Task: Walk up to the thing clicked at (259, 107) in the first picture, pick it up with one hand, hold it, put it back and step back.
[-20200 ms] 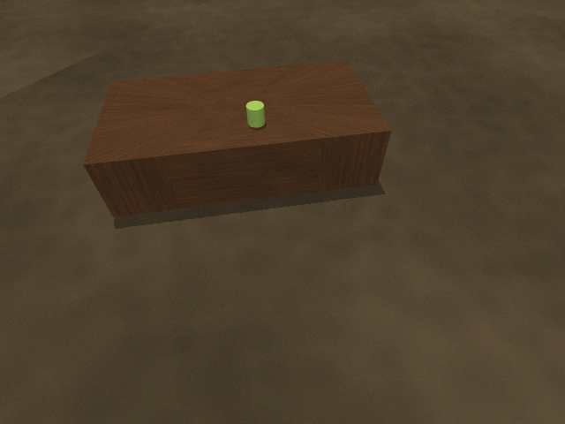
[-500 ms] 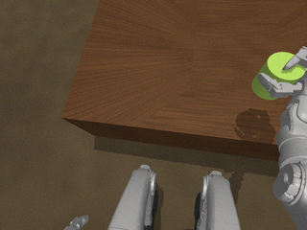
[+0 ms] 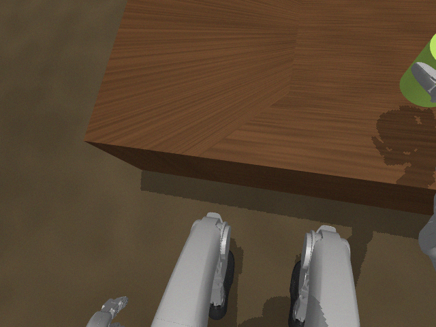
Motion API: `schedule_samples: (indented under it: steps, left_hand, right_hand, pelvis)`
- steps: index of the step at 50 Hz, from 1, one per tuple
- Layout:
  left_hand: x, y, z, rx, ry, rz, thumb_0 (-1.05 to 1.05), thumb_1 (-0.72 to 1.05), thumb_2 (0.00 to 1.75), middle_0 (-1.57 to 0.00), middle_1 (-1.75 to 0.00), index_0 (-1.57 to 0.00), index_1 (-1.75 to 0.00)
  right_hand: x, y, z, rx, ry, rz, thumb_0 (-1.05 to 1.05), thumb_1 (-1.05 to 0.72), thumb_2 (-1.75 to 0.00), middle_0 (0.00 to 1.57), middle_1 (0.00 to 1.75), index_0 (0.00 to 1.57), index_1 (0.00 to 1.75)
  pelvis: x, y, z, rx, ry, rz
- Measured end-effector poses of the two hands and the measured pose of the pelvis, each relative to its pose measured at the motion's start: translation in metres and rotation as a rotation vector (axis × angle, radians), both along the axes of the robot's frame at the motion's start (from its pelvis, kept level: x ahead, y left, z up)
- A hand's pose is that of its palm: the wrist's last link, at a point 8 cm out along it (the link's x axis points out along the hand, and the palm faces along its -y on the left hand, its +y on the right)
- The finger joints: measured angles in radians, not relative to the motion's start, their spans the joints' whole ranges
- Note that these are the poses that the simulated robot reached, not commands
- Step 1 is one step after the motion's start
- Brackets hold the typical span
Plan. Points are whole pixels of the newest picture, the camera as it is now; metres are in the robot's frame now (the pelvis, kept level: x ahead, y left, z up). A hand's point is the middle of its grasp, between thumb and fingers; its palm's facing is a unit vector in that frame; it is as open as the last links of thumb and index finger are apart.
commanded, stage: crouch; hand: right
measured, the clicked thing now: out of the picture +0.54 -0.27 -0.02
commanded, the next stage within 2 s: lower in 0.10 s
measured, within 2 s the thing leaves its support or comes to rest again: rests again in 1.54 s
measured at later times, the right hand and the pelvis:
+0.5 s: hand out of the picture +0.55 -0.29 -0.05, palm faces +0.37 +0.93 -0.01, open 6.6 cm; pelvis -0.01 +0.00 -0.06, yaw +1 degrees
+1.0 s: hand (431, 80) +0.56 -0.29 -0.09, palm faces +0.37 +0.93 -0.02, open 6.6 cm; pelvis -0.02 +0.00 -0.11, yaw +1 degrees
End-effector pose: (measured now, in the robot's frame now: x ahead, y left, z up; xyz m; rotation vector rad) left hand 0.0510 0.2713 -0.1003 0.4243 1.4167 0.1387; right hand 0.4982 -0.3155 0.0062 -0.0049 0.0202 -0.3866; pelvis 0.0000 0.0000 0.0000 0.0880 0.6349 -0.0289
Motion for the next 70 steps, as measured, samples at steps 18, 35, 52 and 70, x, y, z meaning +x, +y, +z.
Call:
schedule_samples:
  steps: [18, 35, 52, 70]
  left_hand:
    - [-0.011, 0.000, -0.032, 0.005, 0.044, 0.016, 0.00, 0.88, 0.93, -0.20, -0.30, -0.19, -0.31]
    - [-0.036, 0.004, -0.078, 0.026, 0.115, 0.024, 0.00, 0.88, 0.93, -0.21, -0.30, -0.19, -0.32]
    - [-0.045, 0.007, -0.098, 0.034, 0.146, 0.023, 0.00, 0.88, 0.93, -0.21, -0.29, -0.19, -0.31]
    - [-0.054, 0.012, -0.109, 0.058, 0.163, 0.023, 0.00, 0.86, 0.93, -0.21, -0.29, -0.19, -0.31]
  right_hand:
    - [0.012, -0.008, -0.030, 0.012, 0.011, 0.007, 0.03, 0.42, -1.03, 0.62, 1.05, 1.37, 1.49]
    - [0.018, -0.012, -0.083, -0.003, 0.000, 0.022, 0.03, 0.43, -1.03, 0.63, 1.05, 1.35, 1.48]
    - [0.025, -0.019, -0.098, -0.014, 0.001, 0.008, 0.03, 0.43, -1.03, 0.63, 1.05, 1.38, 1.51]
    - [0.027, -0.022, -0.112, -0.015, -0.001, 0.014, 0.02, 0.41, -1.02, 0.62, 1.05, 1.31, 1.41]
  pelvis:
    - [-0.004, -0.002, -0.033, 0.006, 0.021, 0.005]
    - [-0.015, -0.002, -0.085, 0.012, 0.024, 0.007]
    - [-0.016, 0.000, -0.108, 0.014, 0.017, 0.012]
    - [-0.021, 0.000, -0.125, 0.026, -0.002, 0.018]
